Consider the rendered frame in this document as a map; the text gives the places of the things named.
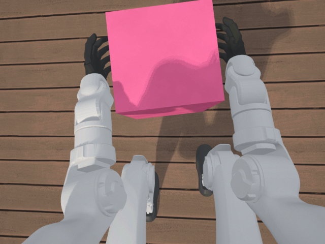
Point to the robot left shin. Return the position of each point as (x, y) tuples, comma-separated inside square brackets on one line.
[(150, 198)]

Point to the robot right thigh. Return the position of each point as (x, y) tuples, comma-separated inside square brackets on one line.
[(236, 222)]

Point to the robot right forearm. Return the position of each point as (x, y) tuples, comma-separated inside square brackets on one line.
[(251, 112)]

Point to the left robot hand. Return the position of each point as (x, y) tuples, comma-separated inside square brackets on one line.
[(93, 62)]

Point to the right robot hand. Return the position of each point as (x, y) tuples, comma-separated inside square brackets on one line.
[(234, 44)]

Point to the robot right upper arm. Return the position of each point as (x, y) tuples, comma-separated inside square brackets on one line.
[(270, 186)]

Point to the robot left forearm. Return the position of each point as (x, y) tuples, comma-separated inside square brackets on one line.
[(93, 148)]

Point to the robot left upper arm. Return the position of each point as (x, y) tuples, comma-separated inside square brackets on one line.
[(90, 202)]

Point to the carton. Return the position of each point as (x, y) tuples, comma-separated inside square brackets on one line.
[(164, 59)]

